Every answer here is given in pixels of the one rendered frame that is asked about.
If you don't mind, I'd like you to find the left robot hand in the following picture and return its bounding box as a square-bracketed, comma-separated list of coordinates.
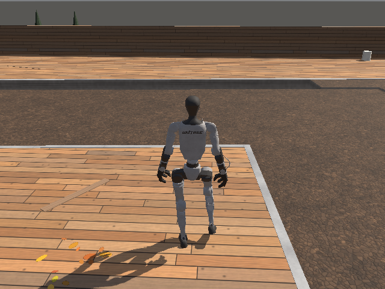
[157, 169, 171, 183]

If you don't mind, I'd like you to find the right robot upper arm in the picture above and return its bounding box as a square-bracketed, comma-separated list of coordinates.
[205, 122, 221, 156]

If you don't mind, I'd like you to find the robot right foot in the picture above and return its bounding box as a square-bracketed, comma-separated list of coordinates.
[208, 224, 217, 234]

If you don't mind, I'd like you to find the robot right forearm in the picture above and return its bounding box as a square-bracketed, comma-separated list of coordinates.
[215, 148, 227, 175]

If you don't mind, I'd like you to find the left robot upper arm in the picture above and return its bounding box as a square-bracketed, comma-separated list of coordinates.
[164, 122, 180, 155]

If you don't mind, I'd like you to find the robot left forearm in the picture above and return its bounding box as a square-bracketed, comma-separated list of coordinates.
[158, 146, 170, 172]

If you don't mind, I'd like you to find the humanoid robot torso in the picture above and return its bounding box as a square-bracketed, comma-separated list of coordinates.
[179, 119, 207, 181]

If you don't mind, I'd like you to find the right robot hand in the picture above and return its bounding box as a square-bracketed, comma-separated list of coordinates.
[214, 173, 228, 188]

